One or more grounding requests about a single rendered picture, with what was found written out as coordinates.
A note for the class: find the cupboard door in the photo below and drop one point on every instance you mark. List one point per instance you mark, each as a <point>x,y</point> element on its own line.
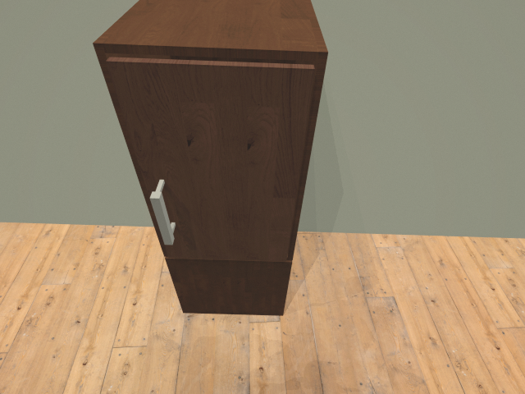
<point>227,138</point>

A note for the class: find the handle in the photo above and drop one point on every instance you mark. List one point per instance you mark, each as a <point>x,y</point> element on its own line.
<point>159,208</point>

